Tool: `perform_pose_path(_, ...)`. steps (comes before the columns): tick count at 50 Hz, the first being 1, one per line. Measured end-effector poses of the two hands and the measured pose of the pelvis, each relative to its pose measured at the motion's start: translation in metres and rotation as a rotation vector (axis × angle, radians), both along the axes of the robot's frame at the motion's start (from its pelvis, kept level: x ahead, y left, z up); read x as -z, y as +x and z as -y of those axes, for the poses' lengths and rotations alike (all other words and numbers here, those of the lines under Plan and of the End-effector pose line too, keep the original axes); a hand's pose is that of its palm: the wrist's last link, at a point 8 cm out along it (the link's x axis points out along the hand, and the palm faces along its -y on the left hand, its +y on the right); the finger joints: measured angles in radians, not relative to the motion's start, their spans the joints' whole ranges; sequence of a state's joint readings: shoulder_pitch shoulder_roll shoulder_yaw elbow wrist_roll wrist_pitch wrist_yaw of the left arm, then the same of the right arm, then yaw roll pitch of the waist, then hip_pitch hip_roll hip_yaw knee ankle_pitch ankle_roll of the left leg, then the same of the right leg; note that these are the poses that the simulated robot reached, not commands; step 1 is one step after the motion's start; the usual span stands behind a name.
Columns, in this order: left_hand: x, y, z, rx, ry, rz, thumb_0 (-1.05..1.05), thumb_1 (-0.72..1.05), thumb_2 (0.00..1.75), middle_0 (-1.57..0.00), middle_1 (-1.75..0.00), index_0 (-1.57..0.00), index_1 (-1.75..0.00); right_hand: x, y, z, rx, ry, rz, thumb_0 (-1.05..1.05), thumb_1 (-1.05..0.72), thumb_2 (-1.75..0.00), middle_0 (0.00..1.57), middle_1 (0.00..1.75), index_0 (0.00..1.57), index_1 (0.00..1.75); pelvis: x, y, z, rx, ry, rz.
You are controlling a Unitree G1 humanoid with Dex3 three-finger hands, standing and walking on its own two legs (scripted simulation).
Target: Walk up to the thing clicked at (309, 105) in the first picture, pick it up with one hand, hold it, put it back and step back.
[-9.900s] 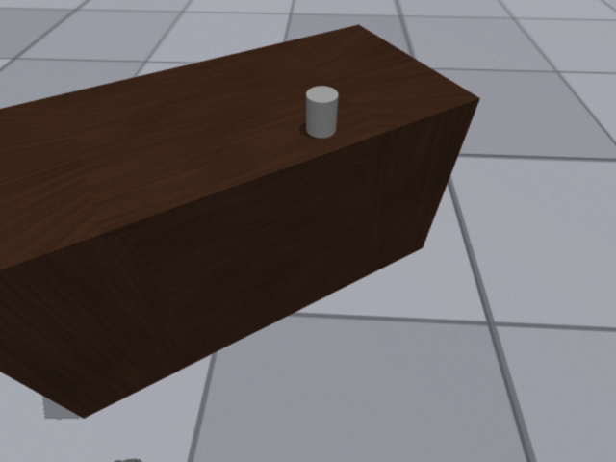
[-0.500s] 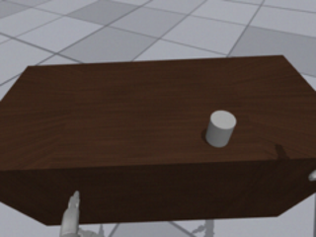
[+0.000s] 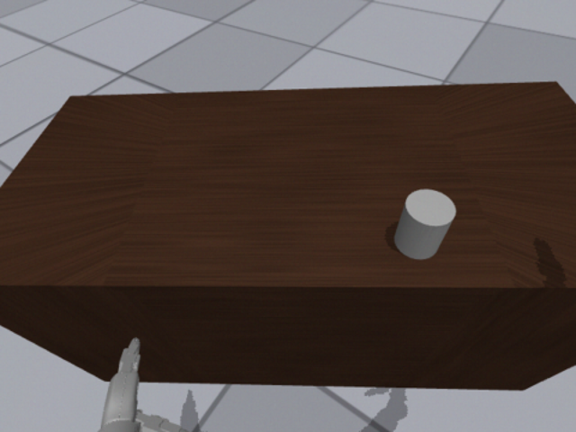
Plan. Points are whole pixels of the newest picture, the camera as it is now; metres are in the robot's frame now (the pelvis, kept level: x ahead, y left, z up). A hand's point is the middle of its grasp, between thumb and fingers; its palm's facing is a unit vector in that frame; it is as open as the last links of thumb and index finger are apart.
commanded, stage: go down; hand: right
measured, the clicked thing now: (422, 225) +0.45 -0.18 -0.01
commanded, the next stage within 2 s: approach in 1.42 s
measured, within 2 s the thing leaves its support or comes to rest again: neither
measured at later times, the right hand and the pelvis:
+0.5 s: hand out of the picture +0.37 -0.37 +0.12, palm faces +0.12 +0.99 +0.01, open 17.5 cm; pelvis +0.00 -0.01 -0.01, yaw +1 degrees
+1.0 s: hand out of the picture +0.38 -0.37 +0.13, palm faces +0.12 +0.99 +0.00, open 17.5 cm; pelvis +0.00 -0.01 -0.02, yaw +1 degrees
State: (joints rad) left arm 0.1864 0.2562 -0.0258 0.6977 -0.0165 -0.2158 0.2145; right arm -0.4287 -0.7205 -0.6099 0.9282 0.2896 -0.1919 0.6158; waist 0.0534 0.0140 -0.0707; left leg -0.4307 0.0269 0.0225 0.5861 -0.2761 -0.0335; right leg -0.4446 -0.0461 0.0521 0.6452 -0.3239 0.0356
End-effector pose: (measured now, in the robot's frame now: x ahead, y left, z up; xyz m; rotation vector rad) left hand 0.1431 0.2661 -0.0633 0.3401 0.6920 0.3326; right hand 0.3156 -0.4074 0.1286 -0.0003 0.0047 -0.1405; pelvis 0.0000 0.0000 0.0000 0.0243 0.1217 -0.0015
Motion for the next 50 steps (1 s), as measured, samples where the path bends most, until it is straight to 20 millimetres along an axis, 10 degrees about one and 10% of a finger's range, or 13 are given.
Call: perform_pose_path(50,-0.001,-0.015,0.013,0.03,0.008,0.045,-0.01,-0.54,0.06,-0.05,-0.06,-0.06,-0.05,-0.002,0.036,0.015,-0.018,0.005,0.003,-0.01,0.54,-0.04,0.05,0.04,0.05,0.05,0.018,-0.005,0.011,-0.011,0.018,-0.068)
